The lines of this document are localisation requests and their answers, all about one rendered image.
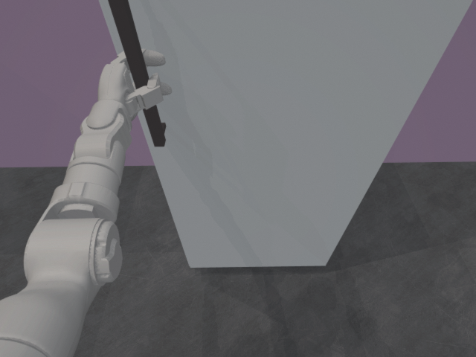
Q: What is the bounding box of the robot left forearm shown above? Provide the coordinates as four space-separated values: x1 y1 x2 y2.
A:
24 100 132 280

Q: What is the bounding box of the left robot upper arm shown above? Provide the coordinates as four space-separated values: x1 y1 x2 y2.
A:
0 218 123 357

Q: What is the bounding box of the robot left hand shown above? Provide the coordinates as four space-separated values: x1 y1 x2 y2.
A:
97 48 172 121

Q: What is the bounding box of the fridge door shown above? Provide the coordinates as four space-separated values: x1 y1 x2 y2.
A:
100 0 473 268

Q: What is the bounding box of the handle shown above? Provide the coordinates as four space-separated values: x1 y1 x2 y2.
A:
108 0 166 147

